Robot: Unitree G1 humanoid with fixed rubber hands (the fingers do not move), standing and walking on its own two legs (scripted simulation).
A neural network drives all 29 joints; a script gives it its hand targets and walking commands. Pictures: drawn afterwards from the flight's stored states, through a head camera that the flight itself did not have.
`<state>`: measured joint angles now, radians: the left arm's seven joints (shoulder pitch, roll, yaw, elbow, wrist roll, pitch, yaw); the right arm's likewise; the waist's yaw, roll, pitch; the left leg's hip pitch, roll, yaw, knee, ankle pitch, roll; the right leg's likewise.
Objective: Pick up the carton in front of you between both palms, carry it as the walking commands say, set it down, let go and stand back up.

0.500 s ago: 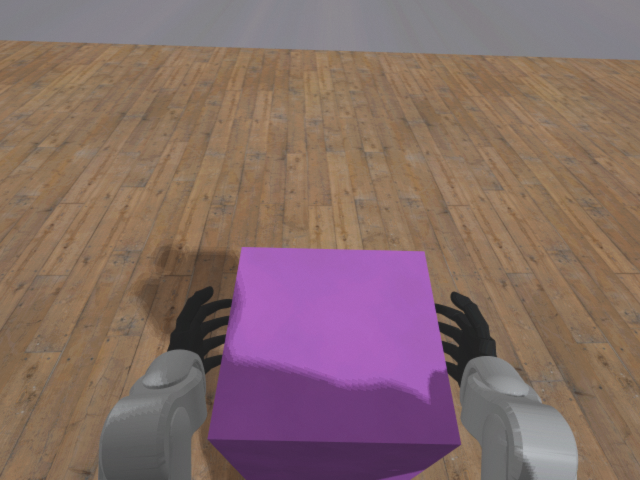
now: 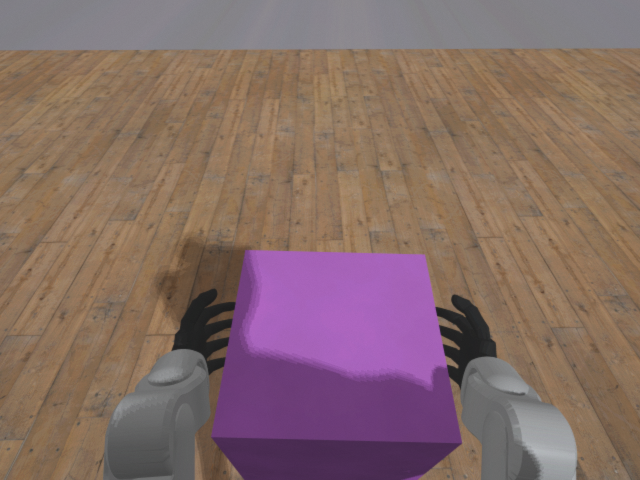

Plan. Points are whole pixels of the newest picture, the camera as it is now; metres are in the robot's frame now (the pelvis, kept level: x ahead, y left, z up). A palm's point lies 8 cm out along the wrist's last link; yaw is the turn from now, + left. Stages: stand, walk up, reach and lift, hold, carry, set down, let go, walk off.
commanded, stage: carry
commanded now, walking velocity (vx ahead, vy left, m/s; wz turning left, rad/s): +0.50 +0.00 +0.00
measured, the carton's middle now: (331, 377) +0.26 +0.00 +0.02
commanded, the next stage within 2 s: none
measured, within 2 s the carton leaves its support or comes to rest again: neither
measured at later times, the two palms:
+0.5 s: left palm (237, 174) +0.57 +0.16 +0.11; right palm (419, 177) +0.56 -0.14 +0.11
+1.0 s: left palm (271, 93) +0.90 +0.14 +0.11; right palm (402, 95) +0.90 -0.16 +0.10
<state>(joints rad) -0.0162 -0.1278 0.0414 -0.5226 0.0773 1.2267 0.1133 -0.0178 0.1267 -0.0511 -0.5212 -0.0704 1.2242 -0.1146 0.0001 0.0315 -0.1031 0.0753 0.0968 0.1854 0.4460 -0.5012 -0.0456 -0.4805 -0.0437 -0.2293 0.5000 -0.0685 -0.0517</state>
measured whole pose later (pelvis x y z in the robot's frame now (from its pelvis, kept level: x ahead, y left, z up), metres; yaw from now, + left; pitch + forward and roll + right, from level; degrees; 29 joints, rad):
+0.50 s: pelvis +0.33 +0.01 +0.00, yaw -2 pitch +3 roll +1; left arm 0.00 -0.13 0.04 -0.59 0.07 1.22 0.11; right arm -0.01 0.13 -0.03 -0.59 -0.07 1.22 -0.12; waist 0.00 -0.02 -0.10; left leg -0.48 0.05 0.22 0.48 -0.06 0.05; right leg 0.11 -0.07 -0.18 0.35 -0.48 0.03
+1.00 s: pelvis +0.66 -0.01 +0.00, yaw +0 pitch +3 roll +0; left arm -0.03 -0.13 0.04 -0.55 0.08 1.24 0.12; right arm -0.02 0.13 -0.04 -0.54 -0.07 1.23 -0.12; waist 0.00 0.01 -0.09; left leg 0.11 0.07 0.18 0.33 -0.46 -0.04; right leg -0.48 -0.06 -0.22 0.46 -0.05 -0.03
